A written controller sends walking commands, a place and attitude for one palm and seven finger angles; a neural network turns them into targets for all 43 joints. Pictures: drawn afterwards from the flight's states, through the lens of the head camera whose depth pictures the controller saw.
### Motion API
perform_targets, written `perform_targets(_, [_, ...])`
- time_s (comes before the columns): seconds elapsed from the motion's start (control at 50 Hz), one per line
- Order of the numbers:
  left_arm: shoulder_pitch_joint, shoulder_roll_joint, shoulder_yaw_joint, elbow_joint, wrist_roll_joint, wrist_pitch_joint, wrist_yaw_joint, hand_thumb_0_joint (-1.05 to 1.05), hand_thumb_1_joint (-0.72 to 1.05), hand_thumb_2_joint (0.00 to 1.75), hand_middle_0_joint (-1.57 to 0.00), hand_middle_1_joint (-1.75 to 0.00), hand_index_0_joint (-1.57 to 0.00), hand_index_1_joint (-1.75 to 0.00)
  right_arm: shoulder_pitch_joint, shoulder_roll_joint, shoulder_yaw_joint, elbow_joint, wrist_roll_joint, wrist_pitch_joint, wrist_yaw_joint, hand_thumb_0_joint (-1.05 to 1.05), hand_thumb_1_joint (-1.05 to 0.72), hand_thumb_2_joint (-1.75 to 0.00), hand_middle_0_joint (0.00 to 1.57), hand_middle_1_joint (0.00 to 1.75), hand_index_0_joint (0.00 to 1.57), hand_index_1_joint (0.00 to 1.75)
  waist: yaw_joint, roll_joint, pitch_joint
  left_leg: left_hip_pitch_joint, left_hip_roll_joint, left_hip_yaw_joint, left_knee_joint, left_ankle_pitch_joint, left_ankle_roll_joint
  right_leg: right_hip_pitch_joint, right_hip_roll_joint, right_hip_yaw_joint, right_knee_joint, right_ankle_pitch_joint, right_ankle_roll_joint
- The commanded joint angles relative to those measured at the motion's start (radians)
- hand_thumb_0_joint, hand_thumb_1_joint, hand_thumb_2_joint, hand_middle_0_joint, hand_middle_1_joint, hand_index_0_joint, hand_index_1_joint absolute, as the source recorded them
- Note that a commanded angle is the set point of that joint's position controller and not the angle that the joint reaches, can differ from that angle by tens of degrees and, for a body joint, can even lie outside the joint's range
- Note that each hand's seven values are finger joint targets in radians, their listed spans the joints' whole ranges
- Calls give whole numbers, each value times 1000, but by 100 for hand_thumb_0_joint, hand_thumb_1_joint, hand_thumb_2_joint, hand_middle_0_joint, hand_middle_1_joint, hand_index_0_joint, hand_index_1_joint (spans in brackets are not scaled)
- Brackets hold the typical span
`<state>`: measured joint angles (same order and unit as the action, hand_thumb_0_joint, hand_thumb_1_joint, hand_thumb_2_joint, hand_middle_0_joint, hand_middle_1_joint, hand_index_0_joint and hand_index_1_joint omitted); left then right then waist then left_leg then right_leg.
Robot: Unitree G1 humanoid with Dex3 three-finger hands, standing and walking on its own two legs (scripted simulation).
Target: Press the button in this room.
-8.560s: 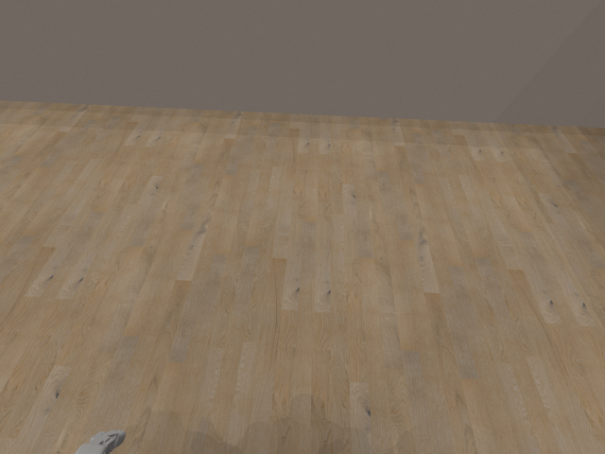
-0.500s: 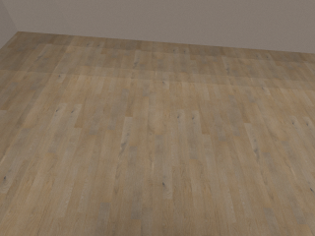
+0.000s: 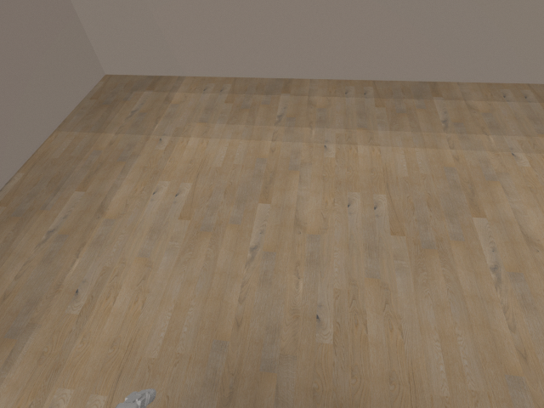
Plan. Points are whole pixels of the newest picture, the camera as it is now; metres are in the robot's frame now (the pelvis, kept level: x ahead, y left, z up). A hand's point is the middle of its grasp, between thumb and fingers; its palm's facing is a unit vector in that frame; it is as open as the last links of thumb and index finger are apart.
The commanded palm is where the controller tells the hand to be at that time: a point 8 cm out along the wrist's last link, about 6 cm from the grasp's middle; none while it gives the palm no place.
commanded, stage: turn or walk to find it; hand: left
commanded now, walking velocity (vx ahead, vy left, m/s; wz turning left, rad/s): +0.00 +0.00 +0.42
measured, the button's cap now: out of the picture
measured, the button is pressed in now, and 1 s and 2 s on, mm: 0 0 0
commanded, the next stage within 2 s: stand and wait in 1.96 s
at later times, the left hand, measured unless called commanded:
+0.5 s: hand out of the picture -0.07 +0.23 -0.18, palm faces +0.30 -0.93 -0.23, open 7.4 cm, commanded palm none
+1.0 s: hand out of the picture -0.02 +0.24 -0.14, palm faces +0.40 -0.88 -0.27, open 7.4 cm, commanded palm none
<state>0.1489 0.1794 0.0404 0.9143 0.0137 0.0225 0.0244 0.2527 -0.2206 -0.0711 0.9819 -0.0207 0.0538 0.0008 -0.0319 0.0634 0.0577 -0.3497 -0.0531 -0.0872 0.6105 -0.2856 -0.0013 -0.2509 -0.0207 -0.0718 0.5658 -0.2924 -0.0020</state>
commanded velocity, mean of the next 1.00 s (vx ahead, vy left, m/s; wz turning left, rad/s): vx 0.00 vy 0.00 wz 0.42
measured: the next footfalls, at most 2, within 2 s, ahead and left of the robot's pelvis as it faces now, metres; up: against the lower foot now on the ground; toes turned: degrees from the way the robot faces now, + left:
left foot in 0.46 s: -0.05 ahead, +0.13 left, +0.00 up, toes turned +18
right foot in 1.00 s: +0.03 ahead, -0.08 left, +0.00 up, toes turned +22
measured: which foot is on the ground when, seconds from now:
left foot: up 0.00-0.44, down 0.46-1.00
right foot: down 0.00-0.46, up 0.48-0.98, down 1.00-1.00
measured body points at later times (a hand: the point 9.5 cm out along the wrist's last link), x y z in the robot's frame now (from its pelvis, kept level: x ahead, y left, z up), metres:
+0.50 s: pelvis -0.04 +0.03 +0.00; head -0.02 +0.06 +0.44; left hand -0.09 +0.28 -0.17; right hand +0.10 -0.20 -0.14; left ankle -0.09 +0.12 -0.73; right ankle +0.00 -0.10 -0.72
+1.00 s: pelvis -0.05 +0.01 +0.00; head -0.02 +0.00 +0.45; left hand -0.04 +0.29 -0.12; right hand +0.06 -0.21 -0.16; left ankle -0.09 +0.12 -0.73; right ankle -0.01 -0.09 -0.73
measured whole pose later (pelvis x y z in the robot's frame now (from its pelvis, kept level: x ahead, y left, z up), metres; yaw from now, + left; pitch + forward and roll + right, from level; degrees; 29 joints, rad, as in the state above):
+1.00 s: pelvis -0.05 +0.01 +0.00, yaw +24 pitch +0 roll +1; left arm 0.11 0.20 0.04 0.91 0.00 0.03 0.02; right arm 0.27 -0.20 -0.06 0.99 -0.02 0.04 -0.01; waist -0.04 0.03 0.06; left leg -0.28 -0.08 -0.09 0.53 -0.25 0.01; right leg -0.26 -0.03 -0.04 0.55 -0.31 0.05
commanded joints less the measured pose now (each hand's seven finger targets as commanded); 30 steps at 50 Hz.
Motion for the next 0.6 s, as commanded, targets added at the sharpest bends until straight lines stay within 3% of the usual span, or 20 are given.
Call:
perform_targets(0.0, [47, 219, 55, -66, 3, -27, 19, 0, 90, 90, -20, -30, -20, -30, -29, -116, -41, -93, -7, -1, 4, 0, -90, -90, 20, 30, 20, 30, 39, -300, -29, -217, 41, -44, 499, -205, -19, -5, -400, 333, -366, -37, -137])
perform_targets(0.02, [-3, 200, 49, -78, 1, -21, 18, 0, 90, 90, -20, -30, -20, -30, -6, -110, -45, -75, -6, 6, 8, 0, -90, -90, 20, 30, 20, 30, 12, -250, 7, -208, 47, -20, 559, -160, -23, -44, -358, 295, -366, -71, -111])
perform_targets(0.04, [-31, 177, 37, -85, 1, -24, 14, 0, 90, 90, -20, -30, -20, -30, 12, -102, -43, -54, -8, 10, 13, 0, -90, -90, 20, 30, 20, 30, -3, -197, 35, -197, 59, 3, 604, -102, -32, -64, -312, 210, -346, -31, -93])
perform_targets(0.06, [-33, 157, 31, -82, 0, -30, 12, 0, 90, 90, -20, -30, -20, -30, 43, -86, -39, -38, -8, 11, 16, 0, -90, -90, 20, 30, 20, 30, -14, -187, 19, -204, 56, 18, 621, -59, -43, -29, -274, 139, -323, 48, -79])
perform_targets(0.08, [-11, 156, 30, -77, 0, -33, 11, 0, 90, 90, -20, -30, -20, -30, 52, -81, -37, -33, -6, 12, 16, 0, -90, -90, 20, 30, 20, 30, -8, -192, 13, -208, 59, 30, 633, -39, -53, -8, -265, 106, -313, 77, -75])
perform_targets(0.12, [19, 152, 31, -65, 1, -35, 12, 0, 90, 90, -20, -30, -20, -30, 48, -84, -38, -29, -5, 14, 17, 0, -90, -90, 20, 30, 20, 30, 5, -214, 9, -218, 72, 37, 633, -16, -66, 22, -268, 81, -317, 67, -74])
perform_targets(0.16, [67, 157, 33, -50, 2, -34, 12, 0, 90, 90, -20, -30, -20, -30, 13, -85, -34, -36, -6, 13, 15, 0, -90, -90, 20, 30, 20, 30, 32, -212, 3, -222, 84, 46, 593, -30, -75, 60, -283, 94, -313, 73, -88])
perform_targets(0.22, [99, 177, 40, -29, 10, -32, 15, 0, 90, 90, -20, -30, -20, -30, -31, -82, -28, -48, -2, 10, 14, 0, -90, -90, 20, 30, 20, 30, 51, -205, -10, -203, 104, 63, 479, -94, -79, 107, -326, 98, -298, 95, -117])
perform_targets(0.32, [148, 221, 54, 0, 20, -24, 9, 0, 90, 90, -20, -30, -20, -30, -96, -57, -9, -67, 10, -7, 11, 0, -90, -90, 20, 30, 20, 30, 88, -251, -57, -90, 96, 132, 198, -204, -63, 161, -354, 74, -216, 301, -147])
perform_targets(0.36, [140, 237, 58, 6, 20, -22, 8, 0, 90, 90, -20, -30, -20, -30, -62, -55, -3, -62, 15, -18, 7, 0, -90, -90, 20, 30, 20, 30, 73, -270, -106, -24, 83, 158, 80, -177, -54, 181, -353, 49, -153, 411, -140])
perform_targets(0.4, [118, 232, 58, 10, 11, -16, 4, 0, 90, 90, -20, -30, -20, -30, -6, -67, -4, -46, 15, -28, 5, 0, -90, -90, 20, 30, 20, 30, 34, -228, -126, 122, 68, 175, -116, -8, -42, 114, -319, -16, -65, 390, -77])
perform_targets(0.42, [112, 210, 52, 6, 1, -10, 2, 0, 90, 90, -20, -30, -20, -30, 29, -101, -10, -39, 15, -37, 8, 0, -90, -90, 20, 30, 20, 30, 9, -128, -152, 252, 104, 123, -238, 122, -27, 25, -280, -61, 50, 311, -25])
perform_targets(0.44, [125, 150, 42, -21, -8, -2, -1, 0, 90, 90, -20, -30, -20, -30, 44, -195, -31, -45, 5, -47, 3, 0, -90, -90, 20, 30, 20, 30, -1, 148, -152, 375, 329, -163, -299, 327, 59, -220, -158, -120, 237, -20, 52])
perform_targets(0.46, [57, 115, 22, -54, 0, 7, -2, 0, 90, 90, -20, -30, -20, -30, 74, -261, -44, -39, 4, -38, -5, 0, -90, -90, 20, 30, 20, 30, -30, 249, -113, 327, 460, -275, -306, 560, 157, -316, -96, -68, 386, -343, 79])
perform_targets(0.48, [22, 137, 28, -52, 4, 17, -2, 0, 90, 90, -20, -30, -20, -30, 66, -248, -41, -34, -1, -33, -11, 0, -90, -90, 20, 30, 20, 30, -32, 131, -88, 265, 465, -221, -292, 536, 191, -293, -113, -1, 474, -307, 65])
perform_targets(0.5, [11, 129, 31, -34, 7, 24, 1, 0, 90, 90, -20, -30, -20, -30, 29, -213, -29, -34, -2, -40, -21, 0, -90, -90, 20, 30, 20, 30, -20, 207, -67, 217, 393, -187, -303, 520, 165, -296, -117, 39, 496, -253, 71])
perform_targets(0.54, [25, 145, 39, -11, 4, 21, -11, 0, 90, 90, -20, -30, -20, -30, -58, -176, -14, -60, -1, -41, -26, 0, -90, -90, 20, 30, 20, 30, 16, 140, -18, 196, 320, -119, -292, 479, 141, -308, -105, 44, 554, -146, 74])
perform_targets(0.58, [58, 142, 37, 8, 4, 14, -15, 0, 90, 90, -20, -30, -20, -30, -56, -173, -11, -64, 4, -50, -26, 0, -90, -90, 20, 30, 20, 30, 27, 83, -49, 262, 282, -79, -273, 567, 131, -313, -90, 38, 565, -99, 86])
